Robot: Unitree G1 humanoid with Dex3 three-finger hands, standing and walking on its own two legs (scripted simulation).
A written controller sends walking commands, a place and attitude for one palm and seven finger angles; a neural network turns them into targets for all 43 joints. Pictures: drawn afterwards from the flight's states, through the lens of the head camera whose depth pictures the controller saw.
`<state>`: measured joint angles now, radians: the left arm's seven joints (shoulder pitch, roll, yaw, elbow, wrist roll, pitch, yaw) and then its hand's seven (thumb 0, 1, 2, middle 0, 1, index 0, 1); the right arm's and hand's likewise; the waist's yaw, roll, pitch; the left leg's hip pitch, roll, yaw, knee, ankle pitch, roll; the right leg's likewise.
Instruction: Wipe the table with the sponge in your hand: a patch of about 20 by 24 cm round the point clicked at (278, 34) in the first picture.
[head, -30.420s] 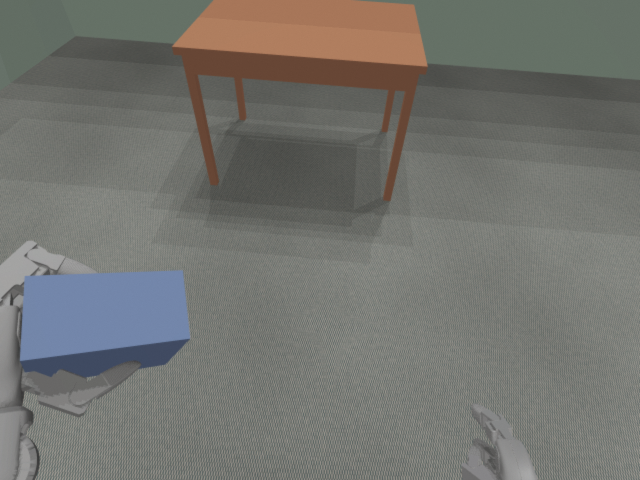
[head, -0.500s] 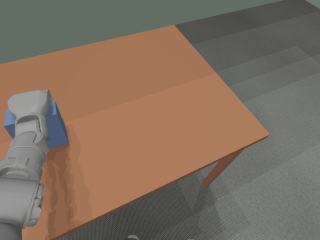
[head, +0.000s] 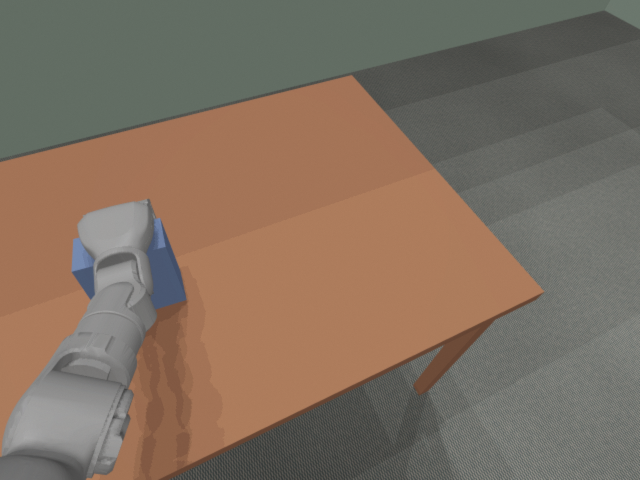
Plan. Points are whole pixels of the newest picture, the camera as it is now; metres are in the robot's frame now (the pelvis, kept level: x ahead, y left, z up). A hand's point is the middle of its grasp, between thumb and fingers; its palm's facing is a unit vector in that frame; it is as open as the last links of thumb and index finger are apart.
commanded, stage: wipe back along the middle lane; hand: left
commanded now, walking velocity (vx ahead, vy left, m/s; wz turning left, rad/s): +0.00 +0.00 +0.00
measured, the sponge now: (137, 279) +0.40 +0.29 -0.05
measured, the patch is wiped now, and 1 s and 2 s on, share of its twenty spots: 0.35 0.40 0.40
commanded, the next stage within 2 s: slide across to the third lane in 1.50 s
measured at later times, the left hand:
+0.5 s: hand (143, 278) +0.37 +0.26 +0.00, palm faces -0.08 -0.01 -1.00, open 10.8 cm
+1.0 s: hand (149, 311) +0.32 +0.24 +0.00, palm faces -0.04 -0.03 -1.00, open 10.8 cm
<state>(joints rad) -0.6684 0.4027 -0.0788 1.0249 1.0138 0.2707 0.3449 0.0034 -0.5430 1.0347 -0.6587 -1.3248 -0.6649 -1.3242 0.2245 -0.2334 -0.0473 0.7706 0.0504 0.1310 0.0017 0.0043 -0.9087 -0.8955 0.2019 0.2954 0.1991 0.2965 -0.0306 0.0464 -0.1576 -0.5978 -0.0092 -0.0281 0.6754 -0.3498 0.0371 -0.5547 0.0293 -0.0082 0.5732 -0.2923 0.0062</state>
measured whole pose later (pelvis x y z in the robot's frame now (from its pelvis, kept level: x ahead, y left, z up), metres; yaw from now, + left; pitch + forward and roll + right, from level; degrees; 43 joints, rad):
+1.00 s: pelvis +0.00 -0.01 +0.00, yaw +1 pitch +9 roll -2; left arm -0.31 0.25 -0.24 0.61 1.00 0.47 0.35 0.00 -0.51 1.03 -0.61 -1.37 -0.62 -1.37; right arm 0.11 -0.23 -0.02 0.67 0.08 0.17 -0.01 0.01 -0.91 -0.90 0.20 0.30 0.20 0.30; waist 0.04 0.04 -0.16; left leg -0.45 -0.02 -0.03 0.65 -0.35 0.03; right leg -0.43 0.02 -0.01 0.58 -0.31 0.00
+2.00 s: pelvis -0.02 -0.02 +0.01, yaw +1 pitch +5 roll -1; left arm -0.18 0.22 -0.35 0.44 1.00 0.50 0.29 -0.01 -0.53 1.03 -0.64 -1.33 -0.65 -1.33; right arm 0.06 -0.23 -0.01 0.68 0.08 0.13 -0.01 0.01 -0.91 -0.90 0.20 0.30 0.20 0.30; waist 0.08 0.06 -0.11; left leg -0.37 -0.02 -0.03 0.60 -0.31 0.02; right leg -0.36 0.02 -0.01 0.58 -0.30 -0.02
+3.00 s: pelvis -0.05 -0.05 +0.00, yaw +0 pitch +9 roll +0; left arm -0.60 0.14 -0.24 0.99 0.99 0.45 0.39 0.00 -0.58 1.04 -0.72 -1.25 -0.72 -1.25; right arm 0.11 -0.23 -0.01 0.76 0.06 0.12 -0.06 0.01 -0.91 -0.90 0.20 0.30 0.20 0.30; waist 0.00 0.04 -0.13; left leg -0.52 0.01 -0.03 0.63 -0.27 -0.01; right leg -0.53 0.05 -0.01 0.63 -0.26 -0.05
